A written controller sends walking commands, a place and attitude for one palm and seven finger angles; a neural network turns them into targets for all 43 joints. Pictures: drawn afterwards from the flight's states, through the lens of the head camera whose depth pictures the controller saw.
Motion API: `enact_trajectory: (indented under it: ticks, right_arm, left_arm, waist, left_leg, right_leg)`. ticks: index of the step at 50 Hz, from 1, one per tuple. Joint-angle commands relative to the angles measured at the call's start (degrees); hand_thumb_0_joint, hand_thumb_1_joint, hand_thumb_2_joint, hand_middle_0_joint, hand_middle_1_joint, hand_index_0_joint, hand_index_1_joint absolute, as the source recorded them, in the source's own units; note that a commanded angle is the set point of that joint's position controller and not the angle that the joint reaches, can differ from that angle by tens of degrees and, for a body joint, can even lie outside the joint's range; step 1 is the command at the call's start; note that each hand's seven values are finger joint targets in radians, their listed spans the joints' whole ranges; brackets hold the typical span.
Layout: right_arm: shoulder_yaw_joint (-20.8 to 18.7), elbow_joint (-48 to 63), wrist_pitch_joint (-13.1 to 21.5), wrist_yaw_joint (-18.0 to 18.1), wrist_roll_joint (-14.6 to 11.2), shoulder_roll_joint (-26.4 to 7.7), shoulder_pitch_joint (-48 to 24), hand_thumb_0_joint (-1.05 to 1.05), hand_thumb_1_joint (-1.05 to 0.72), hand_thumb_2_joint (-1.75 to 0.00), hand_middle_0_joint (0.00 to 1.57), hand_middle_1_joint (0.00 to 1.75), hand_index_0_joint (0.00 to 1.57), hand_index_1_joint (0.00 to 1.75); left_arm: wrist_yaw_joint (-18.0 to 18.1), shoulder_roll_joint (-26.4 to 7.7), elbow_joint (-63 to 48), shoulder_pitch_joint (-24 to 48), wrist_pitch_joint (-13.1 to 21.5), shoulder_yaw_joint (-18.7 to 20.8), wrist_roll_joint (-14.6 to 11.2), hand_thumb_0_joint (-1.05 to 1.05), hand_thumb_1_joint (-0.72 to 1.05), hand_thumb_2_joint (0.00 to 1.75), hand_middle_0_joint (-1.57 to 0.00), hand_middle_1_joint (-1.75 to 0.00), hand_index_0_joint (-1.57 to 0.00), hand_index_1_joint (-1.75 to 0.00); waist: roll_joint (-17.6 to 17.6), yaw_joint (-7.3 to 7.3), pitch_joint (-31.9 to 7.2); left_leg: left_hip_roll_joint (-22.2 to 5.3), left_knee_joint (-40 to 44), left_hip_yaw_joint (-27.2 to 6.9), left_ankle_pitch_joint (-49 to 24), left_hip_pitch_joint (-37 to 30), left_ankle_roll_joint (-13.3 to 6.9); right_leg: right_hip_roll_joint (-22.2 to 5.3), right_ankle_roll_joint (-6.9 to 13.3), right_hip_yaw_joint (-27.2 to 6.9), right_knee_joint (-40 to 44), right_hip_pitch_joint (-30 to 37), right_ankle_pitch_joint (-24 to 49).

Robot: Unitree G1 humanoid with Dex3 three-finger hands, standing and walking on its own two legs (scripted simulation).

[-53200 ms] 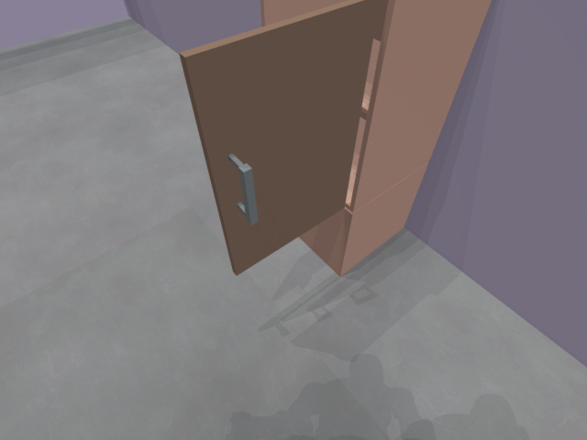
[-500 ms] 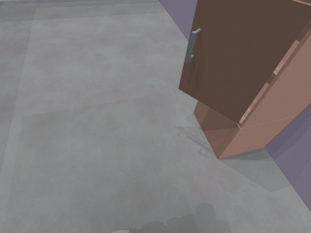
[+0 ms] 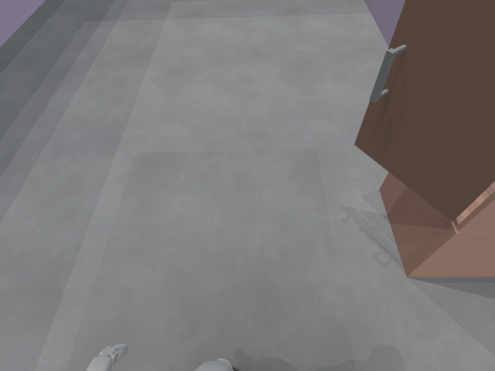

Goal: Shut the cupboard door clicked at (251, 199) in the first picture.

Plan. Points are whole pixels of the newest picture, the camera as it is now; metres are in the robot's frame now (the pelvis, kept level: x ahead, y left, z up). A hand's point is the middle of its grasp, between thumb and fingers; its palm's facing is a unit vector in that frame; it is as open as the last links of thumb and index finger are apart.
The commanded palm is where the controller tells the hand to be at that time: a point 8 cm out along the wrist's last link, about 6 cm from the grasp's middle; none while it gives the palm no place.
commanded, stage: walk to a spot facing it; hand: left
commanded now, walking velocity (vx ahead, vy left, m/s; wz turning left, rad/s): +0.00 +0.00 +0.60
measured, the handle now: (387, 74) +0.83 -0.35 -0.02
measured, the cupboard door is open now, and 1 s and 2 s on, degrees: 35 35 35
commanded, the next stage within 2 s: turn to face it in 1.34 s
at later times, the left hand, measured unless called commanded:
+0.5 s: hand out of the picture -0.07 +0.23 -0.19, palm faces +0.38 -0.89 -0.24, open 7.4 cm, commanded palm none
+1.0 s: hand (109, 328) +0.21 +0.28 -0.13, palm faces +0.47 -0.85 -0.25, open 7.4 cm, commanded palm none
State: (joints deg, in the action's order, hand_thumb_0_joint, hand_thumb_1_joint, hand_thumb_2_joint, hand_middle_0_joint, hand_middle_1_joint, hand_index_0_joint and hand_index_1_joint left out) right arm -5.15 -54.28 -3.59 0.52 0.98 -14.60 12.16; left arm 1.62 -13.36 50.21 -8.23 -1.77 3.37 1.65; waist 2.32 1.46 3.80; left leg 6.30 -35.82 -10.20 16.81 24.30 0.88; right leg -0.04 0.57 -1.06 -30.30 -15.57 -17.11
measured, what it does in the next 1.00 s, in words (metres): walks ahead, turning left: left foot, then right foot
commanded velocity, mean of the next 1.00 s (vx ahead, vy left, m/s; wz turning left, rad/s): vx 0.22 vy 0.00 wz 0.53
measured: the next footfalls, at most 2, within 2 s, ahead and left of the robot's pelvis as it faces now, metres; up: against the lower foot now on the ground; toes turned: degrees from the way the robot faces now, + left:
left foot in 0.42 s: +0.00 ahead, +0.13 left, +0.00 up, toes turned +23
right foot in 0.94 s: +0.31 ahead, +0.01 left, +0.00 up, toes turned +26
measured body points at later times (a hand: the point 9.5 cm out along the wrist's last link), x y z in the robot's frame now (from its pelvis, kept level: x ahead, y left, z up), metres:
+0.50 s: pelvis +0.00 +0.02 -0.01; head +0.03 +0.06 +0.44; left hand -0.09 +0.27 -0.17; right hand +0.21 -0.17 -0.13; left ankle -0.04 +0.11 -0.73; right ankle -0.01 -0.12 -0.69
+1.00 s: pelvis +0.17 +0.04 -0.01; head +0.21 +0.04 +0.44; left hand +0.18 +0.32 -0.12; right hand +0.23 -0.19 -0.17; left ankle -0.01 +0.10 -0.67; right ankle +0.28 -0.01 -0.73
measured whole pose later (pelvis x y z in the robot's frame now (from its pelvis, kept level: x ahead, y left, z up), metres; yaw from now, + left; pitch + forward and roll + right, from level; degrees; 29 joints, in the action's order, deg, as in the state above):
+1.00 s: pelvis +0.17 +0.04 -0.01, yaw +33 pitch -1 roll +1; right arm -2.7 -61.1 0.4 0.3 0.7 -11.5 23.4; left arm -1.0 -10.2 48.4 -4.8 2.8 2.4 1.7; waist 2.5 3.8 5.7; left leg 2.4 -56.4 -4.7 28.0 13.7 -2.1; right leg -3.2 1.8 6.0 -35.2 -22.1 -13.0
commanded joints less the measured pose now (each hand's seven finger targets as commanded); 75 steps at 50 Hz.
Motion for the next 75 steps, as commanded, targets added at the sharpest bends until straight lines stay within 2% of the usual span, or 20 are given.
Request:
enact_trajectory:
  ticks: [1, 4, 9, 18, 20, 21, 22, 29, 40, 44, 45, 47, 50, 54, 68, 70, 71, 72, 73, 75]
  right_arm:
    - [-2.03, 4.19, 0.18, -1.0, 1.03, -5.44, 1.94, 0.0, -0.9, -0.9, 0.2, 0.3, 0.2, 0.3]
    - [-1.2, 3.88, 0.15, -1.88, 0.45, -4.4, 1.73, 0.0, -0.9, -0.9, 0.2, 0.3, 0.2, 0.3]
    - [0.05, 6.04, 0.09, -1.9, 0.16, -3.06, -5.08, 0.0, -0.9, -0.9, 0.2, 0.3, 0.2, 0.3]
    - [1.14, 7.09, 1.31, -1.96, -0.2, -2.21, -6.07, 0.0, -0.9, -0.9, 0.2, 0.3, 0.2, 0.3]
    - [0.29, 5.26, 2.27, -2.09, 0.13, -5.7, 0.97, 0.0, -0.9, -0.9, 0.2, 0.3, 0.2, 0.3]
    - [-1.71, 4.28, 2.62, -1.72, 0.96, -13.36, 6.07, 0.0, -0.9, -0.9, 0.2, 0.3, 0.2, 0.3]
    - [-2.45, 2.45, 2.64, -1.13, 0.94, -16.34, 12.69, 0.0, -0.9, -0.9, 0.2, 0.3, 0.2, 0.3]
    - [0.93, 4.18, 5.43, 0.53, 0.2, -7.93, 4.87, 0.0, -0.9, -0.9, 0.2, 0.3, 0.2, 0.3]
    - [0.86, -0.78, 6.63, 0.54, 0.53, -6.49, 12.02, 0.0, -0.9, -0.9, 0.2, 0.3, 0.2, 0.3]
    - [0.73, -1.28, 6.5, 0.82, 0.35, -7.13, 9.08, 0.0, -0.9, -0.9, 0.2, 0.3, 0.2, 0.3]
    - [0.64, -1.12, 6.73, 0.52, -0.14, -6.43, 8.25, 0.0, -0.9, -0.9, 0.2, 0.3, 0.2, 0.3]
    - [1.19, 0.71, 6.97, 0.28, -0.92, -1.79, 12.12, 0.0, -0.9, -0.9, 0.2, 0.3, 0.2, 0.3]
    - [0.44, -1.15, 5.61, -0.57, 0.12, -1.61, 10.11, 0.0, -0.9, -0.9, 0.2, 0.3, 0.2, 0.3]
    - [0.82, -2.15, 2.44, -1.69, 0.31, 1.45, 9.51, 0.0, -0.9, -0.9, 0.2, 0.3, 0.2, 0.3]
    - [1.79, 6.33, 2.45, -2.49, 0.35, -0.75, -4.42, 0.0, -0.9, -0.9, 0.2, 0.3, 0.2, 0.3]
    - [0.58, 4.95, 2.89, -2.37, 0.73, -5.3, 3.52, 0.0, -0.9, -0.9, 0.2, 0.3, 0.2, 0.3]
    - [-1.05, 4.55, 3.48, -1.84, 1.22, -11.9, 8.56, 0.0, -0.9, -0.9, 0.2, 0.3, 0.2, 0.3]
    - [-1.32, 3.51, 3.33, -0.73, 0.31, -15.39, 11.81, 0.0, -0.9, -0.9, 0.2, 0.3, 0.2, 0.3]
    - [-0.55, 3.19, 3.11, -0.18, 0.06, -13.84, 10.21, 0.0, -0.9, -0.9, 0.2, 0.3, 0.2, 0.3]
    - [1.0, 6.04, 3.87, 1.15, 0.45, -9.02, 0.62, 0.0, -0.9, -0.9, 0.2, 0.3, 0.2, 0.3]
  left_arm:
    - [1.24, -9.43, -4.47, 1.34, 1.21, 1.97, -0.11, 0.0, 0.9, 0.9, -0.2, -0.3, -0.2, -0.3]
    - [0.82, -7.19, -4.26, 0.27, 2.16, 1.27, -0.37, 0.0, 0.9, 0.9, -0.2, -0.3, -0.2, -0.3]
    - [0.99, -9.04, -1.79, -9.69, 2.38, 2.27, -0.19, 0.0, 0.9, 0.9, -0.2, -0.3, -0.2, -0.3]
    - [0.17, -11.13, -1.05, -11.58, 1.88, 3.5, 0.31, 0.0, 0.9, 0.9, -0.2, -0.3, -0.2, -0.3]
    - [-0.49, -10.36, -1.37, -9.7, 1.76, 3.44, -0.2, 0.0, 0.9, 0.9, -0.2, -0.3, -0.2, -0.3]
    - [-1.24, -6.64, -3.47, -8.81, 1.5, 2.92, -0.69, 0.0, 0.9, 0.9, -0.2, -0.3, -0.2, -0.3]
    - [-1.25, -5.28, -7.27, -1.0, 1.39, 1.56, 0.04, 0.0, 0.9, 0.9, -0.2, -0.3, -0.2, -0.3]
    - [-2.98, -5.76, -2.71, -2.91, 1.75, 2.14, 0.15, 0.0, 0.9, 0.9, -0.2, -0.3, -0.2, -0.3]
    - [-3.58, -3.87, -6.62, 8.08, 3.16, 0.9, -0.43, 0.0, 0.9, 0.9, -0.2, -0.3, -0.2, -0.3]
    - [-3.26, -4.77, -4.12, -0.58, 3.85, 1.72, -0.7, 0.0, 0.9, 0.9, -0.2, -0.3, -0.2, -0.3]
    - [-2.84, -7.44, -1.55, -9.68, 4.61, 2.58, -0.43, 0.0, 0.9, 0.9, -0.2, -0.3, -0.2, -0.3]
    - [-1.54, -15.48, 1.37, -21.06, 4.64, 4.31, -0.02, 0.0, 0.9, 0.9, -0.2, -0.3, -0.2, -0.3]
    - [-0.63, -7.02, -1.4, -6.39, 4.26, 2.49, -0.45, 0.0, 0.9, 0.9, -0.2, -0.3, -0.2, -0.3]
    - [-0.52, -2.66, -1.39, -4.26, 5.12, 0.95, -0.42, 0.0, 0.9, 0.9, -0.2, -0.3, -0.2, -0.3]
    - [-0.15, -8.74, 0.56, -10.86, 3.47, 2.6, 0.02, 0.0, 0.9, 0.9, -0.2, -0.3, -0.2, -0.3]
    - [-0.35, -9.34, -0.2, -9.74, 3.02, 2.82, -0.39, 0.0, 0.9, 0.9, -0.2, -0.3, -0.2, -0.3]
    - [-0.6, -6.46, -2.23, -9.89, 2.58, 2.33, -1.25, 0.0, 0.9, 0.9, -0.2, -0.3, -0.2, -0.3]
    - [-0.22, -4.79, -4.71, -6.82, 2.06, 1.01, -1.16, 0.0, 0.9, 0.9, -0.2, -0.3, -0.2, -0.3]
    - [0.41, -5.43, -4.86, -6.46, 1.46, 0.95, -0.77, 0.0, 0.9, 0.9, -0.2, -0.3, -0.2, -0.3]
    - [0.23, -3.32, -1.72, -8.38, 1.13, 0.84, -0.54, 0.0, 0.9, 0.9, -0.2, -0.3, -0.2, -0.3]
  waist:
    - [-10.4, 1.44, 0.61]
    - [-12.42, 1.73, -1.22]
    - [-12.66, -2.87, -4.33]
    - [-15.71, -3.11, -5.53]
    - [-7.37, 1.24, -7.9]
    - [13.32, 4.49, -9.3]
    - [16.49, 8.24, -6.95]
    - [5.12, 0.4, -0.1]
    - [5.18, 2.1, 2.9]
    - [3.35, -3.0, -0.72]
    - [-1.61, -7.11, -4.64]
    - [-22.9, -8.83, -15.98]
    - [-14.13, -2.23, -4.11]
    - [-10.4, 0.95, -0.76]
    - [-10.51, -1.77, -4.14]
    - [-4.13, 2.82, -9.34]
    - [11.23, 4.98, -13.65]
    - [14.06, 6.1, -16.35]
    - [5.5, 4.37, -15.72]
    - [6.63, 0.65, -12.59]
  left_leg:
    - [-3.53, -32.21, 3.12, 10.21, 9.87, 0.92]
    - [-5.74, -34.6, 7.24, 4.49, 9.43, 2.65]
    - [-6.52, -24.37, 10.82, 7.67, 9.4, 3.4]
    - [-6.16, -1.3, 16.68, 6.82, -4.53, 0.44]
    - [-7.62, 11.81, 13.41, 1.8, -21.92, -1.42]
    - [-22.46, 16.53, -8.67, 3.79, -32.44, -7.64]
    - [-30.41, 20.28, -21.34, -1.06, -33.04, -13.7]
    - [-18.4, 22.3, -4.48, -8.97, -20.39, -10.04]
    - [-17.82, 22.97, -4.61, -13.49, -21.54, -12.56]
    - [-16.26, 14.83, -3.29, -18.42, -13.0, -10.0]
    - [-13.03, 4.16, -1.5, -17.04, -6.31, -7.95]
    - [-1.07, -30.22, 7.36, 17.83, 8.73, -3.63]
    - [-9.6, -41.1, 5.42, 4.18, 11.24, -3.3]
    - [-10.31, -36.6, 8.94, -1.1, 6.91, -0.43]
    - [-7.97, -2.98, 17.43, 0.93, 1.02, -1.21]
    - [-7.73, 6.4, 14.83, -14.32, -15.74, -2.52]
    - [-22.63, 8.96, -5.62, -39.75, -27.95, -10.02]
    - [-31.67, 10.66, -17.13, -59.02, -31.42, -17.13]
    - [-31.68, 10.62, -10.12, -49.27, -28.32, -17.49]
    - [-26.61, 12.67, -4.93, -35.41, -21.84, -13.77]
  right_leg:
    - [-21.8, 8.18, -17.09, 18.79, -1.17, -4.22]
    - [-15.94, 6.63, -2.99, 11.48, 4.77, 19.85]
    - [-17.91, 6.75, 0.45, 6.71, 16.31, 37.84]
    - [-20.8, 4.9, 4.36, 3.29, 13.23, 28.32]
    - [-18.27, 1.04, 8.93, -6.62, 0.51, 7.22]
    - [-9.67, -3.27, 14.36, -21.95, -16.99, -15.08]
    - [-5.8, -3.76, 8.64, -32.45, -28.15, -22.78]
    - [-7.05, -4.37, 2.19, -34.54, -23.33, 1.5]
    - [-4.63, -4.23, 3.72, -12.15, -20.13, 5.59]
    - [-1.7, -2.2, 4.05, -2.36, 1.51, 7.18]
    - [-3.03, -1.24, 1.34, 2.4, 16.11, 7.68]
    - [-29.08, 5.77, -29.72, 16.34, 29.74, -4.91]
    - [-24.43, 4.3, -16.45, 19.17, 10.45, -11.4]
    - [-18.84, 3.72, 4.18, 18.01, 0.5, 12.49]
    - [-22.87, 4.69, 13.84, 1.73, 15.3, 42.3]
    - [-19.82, 0.9, 16.93, -13.86, 7.75, 32.62]
    - [-10.93, -4.11, 17.81, -28.51, -8.36, -0.96]
    - [-5.63, -4.65, 9.0, -38.66, -16.63, -25.49]
    - [-7.24, -3.19, 3.51, -39.43, -15.47, -22.95]
    - [-8.05, -3.74, 2.08, -37.76, -15.33, -15.3]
